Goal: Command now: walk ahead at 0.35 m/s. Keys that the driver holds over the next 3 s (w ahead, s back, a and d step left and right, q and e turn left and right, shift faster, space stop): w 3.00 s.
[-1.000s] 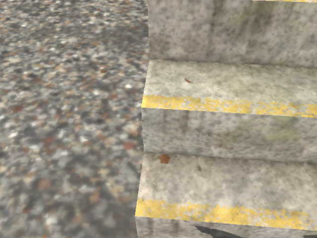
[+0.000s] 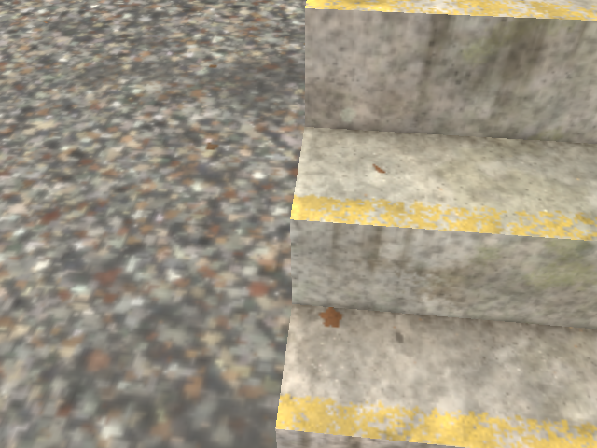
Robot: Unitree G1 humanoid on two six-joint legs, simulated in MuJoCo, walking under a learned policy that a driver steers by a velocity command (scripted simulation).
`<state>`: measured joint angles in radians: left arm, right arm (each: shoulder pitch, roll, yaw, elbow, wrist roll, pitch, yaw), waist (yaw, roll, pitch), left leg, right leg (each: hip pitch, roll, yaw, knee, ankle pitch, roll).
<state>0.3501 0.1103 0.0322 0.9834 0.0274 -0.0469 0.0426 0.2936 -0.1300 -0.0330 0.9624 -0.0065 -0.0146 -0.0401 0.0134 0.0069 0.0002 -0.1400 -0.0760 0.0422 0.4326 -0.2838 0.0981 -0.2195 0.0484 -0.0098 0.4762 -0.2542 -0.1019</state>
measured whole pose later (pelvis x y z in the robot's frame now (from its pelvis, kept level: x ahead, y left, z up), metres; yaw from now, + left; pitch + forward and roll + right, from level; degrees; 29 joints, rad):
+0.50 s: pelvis +0.06 +0.00 +0.00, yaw -1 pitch +0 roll +0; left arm 0.33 0.15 0.05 0.87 0.01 -0.05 0.04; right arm 0.13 -0.13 -0.05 0.79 -0.01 -0.03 -0.04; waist 0.01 -0.01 0.01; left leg -0.14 -0.01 0.07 0.44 -0.25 0.06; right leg -0.15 0.07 0.08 0.50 -0.31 -0.06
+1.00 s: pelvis +0.05 -0.01 +0.01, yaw +0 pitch +2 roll +2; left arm 0.30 0.15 0.04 0.74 0.03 -0.05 0.04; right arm 0.12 -0.16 -0.06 0.66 -0.01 0.04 -0.03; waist 0.02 0.01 0.02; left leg -0.36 0.00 0.07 0.74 -0.38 -0.01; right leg -0.10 0.02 0.02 0.33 -0.25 -0.05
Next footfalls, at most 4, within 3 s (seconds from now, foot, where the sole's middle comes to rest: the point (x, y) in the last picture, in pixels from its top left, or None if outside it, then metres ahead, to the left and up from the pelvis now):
1.08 left None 0.07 0.11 -0.78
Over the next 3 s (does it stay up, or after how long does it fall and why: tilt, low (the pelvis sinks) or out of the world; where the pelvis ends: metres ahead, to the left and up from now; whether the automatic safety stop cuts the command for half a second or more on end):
stays up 0.01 0.04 0.00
